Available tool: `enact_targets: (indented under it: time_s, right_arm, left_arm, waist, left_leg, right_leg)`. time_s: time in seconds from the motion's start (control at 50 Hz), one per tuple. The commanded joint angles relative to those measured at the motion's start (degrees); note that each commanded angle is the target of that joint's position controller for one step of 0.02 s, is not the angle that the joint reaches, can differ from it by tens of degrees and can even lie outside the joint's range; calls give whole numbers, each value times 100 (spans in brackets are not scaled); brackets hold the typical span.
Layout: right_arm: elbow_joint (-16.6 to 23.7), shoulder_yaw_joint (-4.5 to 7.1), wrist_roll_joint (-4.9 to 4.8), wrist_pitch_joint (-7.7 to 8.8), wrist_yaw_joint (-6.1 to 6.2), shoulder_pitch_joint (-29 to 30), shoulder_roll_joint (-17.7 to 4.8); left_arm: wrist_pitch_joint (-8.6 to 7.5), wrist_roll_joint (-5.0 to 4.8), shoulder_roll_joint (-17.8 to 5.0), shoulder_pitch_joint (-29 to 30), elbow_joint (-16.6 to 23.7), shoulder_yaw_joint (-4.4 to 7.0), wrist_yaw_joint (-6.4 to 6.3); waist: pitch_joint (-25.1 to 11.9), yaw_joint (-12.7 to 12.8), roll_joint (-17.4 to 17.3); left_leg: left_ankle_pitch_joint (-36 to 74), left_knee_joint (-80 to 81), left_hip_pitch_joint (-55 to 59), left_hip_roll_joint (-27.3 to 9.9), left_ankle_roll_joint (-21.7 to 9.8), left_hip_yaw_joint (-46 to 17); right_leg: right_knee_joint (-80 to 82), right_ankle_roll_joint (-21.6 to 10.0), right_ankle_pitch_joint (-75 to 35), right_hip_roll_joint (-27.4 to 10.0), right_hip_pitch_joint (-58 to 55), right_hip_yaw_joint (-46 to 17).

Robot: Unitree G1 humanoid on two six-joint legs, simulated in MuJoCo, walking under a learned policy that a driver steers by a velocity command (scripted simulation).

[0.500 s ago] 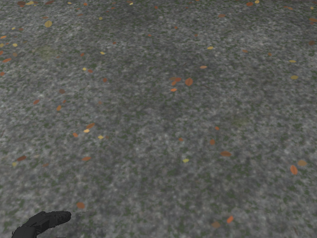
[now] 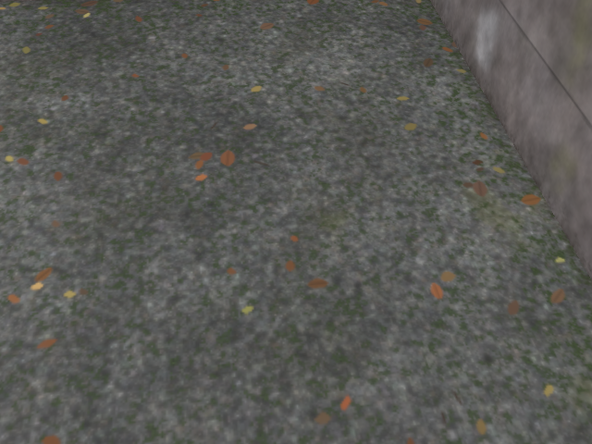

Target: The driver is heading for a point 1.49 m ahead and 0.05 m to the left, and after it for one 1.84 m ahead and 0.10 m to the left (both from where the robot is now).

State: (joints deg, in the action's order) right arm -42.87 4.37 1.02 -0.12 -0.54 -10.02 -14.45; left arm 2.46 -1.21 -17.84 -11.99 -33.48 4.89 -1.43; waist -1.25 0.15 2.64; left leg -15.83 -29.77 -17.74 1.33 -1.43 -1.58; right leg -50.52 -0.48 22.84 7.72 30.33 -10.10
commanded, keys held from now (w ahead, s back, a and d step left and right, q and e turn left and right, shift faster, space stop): w+e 0.18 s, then w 0.82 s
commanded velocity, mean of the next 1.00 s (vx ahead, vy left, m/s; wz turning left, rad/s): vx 0.43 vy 0.00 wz -0.25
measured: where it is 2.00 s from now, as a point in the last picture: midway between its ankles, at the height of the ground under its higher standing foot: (369, 290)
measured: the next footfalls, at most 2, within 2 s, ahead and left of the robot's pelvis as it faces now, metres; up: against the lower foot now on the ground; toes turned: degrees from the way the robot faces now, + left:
right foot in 0.38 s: +0.17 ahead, -0.20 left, +0.00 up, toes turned -12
left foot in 0.86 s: +0.54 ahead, -0.06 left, +0.00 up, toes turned -12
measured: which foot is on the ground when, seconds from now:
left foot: down 0.00-0.40, up 0.42-0.84, down 0.86-1.00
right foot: up 0.00-0.36, down 0.38-0.88, up 0.90-1.00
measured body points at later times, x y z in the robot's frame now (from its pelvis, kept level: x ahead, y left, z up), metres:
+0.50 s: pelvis +0.15 -0.09 +0.00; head +0.18 -0.11 +0.45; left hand +0.36 +0.12 -0.09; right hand +0.12 -0.38 -0.13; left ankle +0.09 +0.08 -0.64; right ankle +0.13 -0.19 -0.74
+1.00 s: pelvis +0.42 -0.11 +0.00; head +0.46 -0.11 +0.45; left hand +0.55 +0.15 -0.13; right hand +0.49 -0.40 -0.10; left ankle +0.50 -0.05 -0.74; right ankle +0.27 -0.22 -0.64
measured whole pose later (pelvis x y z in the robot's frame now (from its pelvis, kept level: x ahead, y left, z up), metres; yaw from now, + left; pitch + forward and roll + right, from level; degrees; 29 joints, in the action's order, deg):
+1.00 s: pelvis +0.42 -0.11 +0.00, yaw -13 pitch +1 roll +0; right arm -43.5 2.5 0.0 4.8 -2.6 -9.9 -16.1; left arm -4.1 -1.3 -16.7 -17.4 -45.9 2.6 0.1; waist 3.1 0.5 1.3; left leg -8.2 -28.0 -21.4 2.9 -4.3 2.7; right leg -66.2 -2.2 22.6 -0.9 20.6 -3.4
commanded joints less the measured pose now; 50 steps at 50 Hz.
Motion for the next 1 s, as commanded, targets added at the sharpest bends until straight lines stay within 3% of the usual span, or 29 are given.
enact_targets:
  time_s: [0.02,0.06,0.1,0.16,0.24,0.3,0.34,0.36,0.38,0.4,0.42,0.44,0.46,0.48,0.52,0.58,0.62,0.66,0.72,0.78,0.82,0.86,0.88,0.9,0.92,0.94,0.96,0.98,1.0]
  right_arm:
    - [434,227,-159,184,134,323,-802]
    - [293,198,-59,271,197,-53,-752]
    - [161,232,23,366,187,-439,-785]
    - [10,282,-10,432,195,-722,-950]
    - [-112,309,-157,408,84,-860,-1094]
    - [-199,319,-239,451,-10,-874,-1234]
    - [-317,334,-381,378,1,-915,-1376]
    - [-341,272,-333,376,18,-880,-1337]
    - [-317,161,-247,419,42,-841,-1053]
    - [70,-63,-57,541,24,-793,-514]
    - [-34,-10,-248,693,-7,-770,-679]
    - [58,101,-439,727,-28,-500,-1076]
    - [97,80,-418,707,-24,-294,-1004]
    - [38,83,-279,670,-4,-247,-968]
    - [-41,83,-155,540,-53,-458,-811]
    - [3,28,-122,451,-69,-312,-610]
    - [171,-45,-73,459,-132,132,-527]
    - [312,-117,-125,494,-203,603,-409]
    - [492,-128,-180,512,-294,1070,-494]
    - [562,-81,-154,521,-335,1099,-704]
    - [573,-42,-122,532,-317,935,-816]
    - [203,124,-107,522,-251,-354,-1118]
    - [88,218,-76,523,-177,-1272,-1536]
    - [-15,242,-98,538,-226,-1495,-1727]
    - [38,114,-212,549,-221,-1346,-1219]
    - [91,60,-196,547,-191,-897,-1077]
    - [164,23,-140,542,-170,-539,-990]
    - [202,-7,-85,551,-165,-319,-871]
    - [227,-45,-23,573,-159,-238,-773]
  left_arm:
    - [-102,41,-861,-201,320,286,-30]
    - [-127,25,-545,-22,368,179,32]
    - [-200,22,-322,176,410,85,66]
    - [-281,-3,-247,482,521,17,144]
    - [-336,7,-62,884,577,-69,224]
    - [-348,4,-124,944,531,-58,306]
    - [-427,-14,-135,478,431,-44,350]
    - [-436,-17,-350,-110,246,75,328]
    - [-425,-19,-669,-934,44,247,262]
    - [-418,51,-1471,-1565,-7,405,169]
    - [-490,58,-1329,-1866,-36,341,188]
    - [-570,95,-1006,-1505,-69,190,229]
    - [-595,80,-769,-1143,-80,103,252]
    - [-603,75,-564,-740,-39,23,274]
    - [-646,104,-360,-340,-48,-42,257]
    - [-735,91,-476,-388,-276,-15,173]
    - [-729,46,-517,-404,-395,8,147]
    - [-727,34,-616,-563,-545,34,120]
    - [-752,-30,-762,-850,-788,78,129]
    - [-715,-70,-816,-858,-971,113,112]
    - [-631,-50,-870,-886,-1077,117,84]
    - [-528,22,-783,-818,-1064,56,48]
    - [-542,204,-485,-1112,-951,-72,45]
    - [-657,84,106,-1860,-971,-235,126]
    - [-753,-45,-541,-1307,-1030,-113,170]
    - [-806,-153,-743,-691,-812,-55,190]
    - [-826,-93,-671,-382,-738,-82,156]
    - [-821,7,-614,-277,-718,-65,134]
    - [-785,35,-558,-404,-738,-52,128]
  waist:
    - [32,58,-1192]
    - [174,-91,-897]
    - [161,-289,-972]
    - [280,-444,-1040]
    - [503,-595,-1109]
    - [494,-508,-1133]
    - [395,-118,-931]
    - [86,236,-803]
    - [-512,656,-498]
    - [-1223,701,1172]
    - [-1815,840,1184]
    - [-1079,719,758]
    - [-609,530,651]
    - [-259,338,323]
    - [-65,-30,475]
    - [60,-138,201]
    - [285,-26,79]
    - [402,154,172]
    - [599,305,155]
    - [655,194,176]
    - [419,57,248]
    - [-483,-591,190]
    - [-1449,-735,-602]
    - [-2234,-364,-2041]
    - [-1780,-621,-1388]
    - [-890,-563,-1029]
    - [-426,-403,-505]
    - [-167,-254,-426]
    - [-181,-86,-593]
  left_leg:
    - [-1173,1721,1344,-1752,-678,-1934]
    - [-403,1804,1257,-1601,-633,-1321]
    - [-95,1864,1507,-1563,-679,-909]
    - [125,1976,1552,-1619,-722,-491]
    - [395,2021,1109,-1633,-736,-2]
    - [587,1752,1001,-1700,-718,112]
    - [1097,1284,787,-1848,-655,179]
    - [2073,527,507,-1682,-542,401]
    - [2590,-889,-42,-1384,-270,888]
    - [297,-3343,-2037,-618,260,1131]
    - [-1633,-4357,-2867,-226,237,-5]
    - [-1301,-4683,-3327,-546,131,-202]
    - [-850,-4495,-3313,-753,28,-95]
    - [-418,-4081,-3070,-912,25,-76]
    - [199,-3593,-2336,-976,72,-94]
    - [800,-3070,-2360,-851,225,-18]
    - [1404,-1935,-2334,-775,244,46]
    - [2046,-968,-1910,-601,222,157]
    - [2413,-256,-1653,-465,110,100]
    - [1960,22,-1735,-464,-150,-44]
    - [1344,-20,-1296,-259,-311,161]
    - [1376,53,619,-15,-622,421]
    - [1718,-232,2612,-1156,-1052,-878]
    - [-179,732,4124,-2285,-1916,-3798]
    - [-1091,1265,3831,-2155,-1658,-4025]
    - [-946,1395,3030,-2010,-1406,-3207]
    - [-307,1491,2199,-1833,-1283,-2620]
    - [300,1609,1567,-1653,-1253,-2190]
    - [660,1733,1253,-1512,-1230,-1933]
  right_leg:
    - [-1368,165,-559,-539,1729,-149]
    - [-1496,223,-1027,-637,1728,61]
    - [-1233,277,-1231,-794,1795,234]
    - [-609,362,-1408,-984,1668,406]
    - [500,249,-1207,-1061,798,862]
    - [1232,13,-797,-945,23,1116]
    - [1754,-300,-760,-704,-900,1414]
    - [2061,-469,-1021,-469,-1916,1521]
    - [2031,-660,-1184,-679,-3246,1058]
    - [2531,-1408,-936,-2337,-4934,-1698]
    - [3376,-1998,-778,-3045,-5108,-3452]
    - [3326,-1752,-944,-2896,-4713,-2608]
    - [3267,-1534,-1294,-2604,-4069,-1820]
    - [3376,-1374,-1753,-2327,-3431,-1235]
    - [3716,-1225,-2539,-1984,-2648,-576]
    - [3972,-1289,-3354,-1962,-2536,-144]
    - [4040,-1260,-3594,-1803,-2477,211]
    - [4115,-1158,-3310,-1691,-2318,459]
    - [4224,-1142,-2614,-1914,-2472,335]
    - [3928,-1010,-2887,-2190,-3110,264]
    - [3406,-853,-4132,-2183,-3427,315]
    - [1665,-615,-5452,-1745,-3119,632]
    - [-236,-403,-3445,-1291,-1721,823]
    - [-1994,-103,898,-253,258,487]
    - [-2485,-179,1023,-536,864,-20]
    - [-2423,-238,494,-833,1170,203]
    - [-2146,-235,-3,-1128,1004,381]
    - [-1823,-204,-320,-1319,782,429]
    - [-1663,-184,-539,-1459,457,388]
Velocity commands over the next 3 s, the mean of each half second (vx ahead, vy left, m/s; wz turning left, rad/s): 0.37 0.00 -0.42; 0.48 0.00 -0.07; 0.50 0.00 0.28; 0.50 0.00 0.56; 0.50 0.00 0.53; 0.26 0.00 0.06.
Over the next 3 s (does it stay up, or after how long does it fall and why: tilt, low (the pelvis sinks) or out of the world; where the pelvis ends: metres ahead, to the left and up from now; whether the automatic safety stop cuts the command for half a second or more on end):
stays up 1.34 0.04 0.00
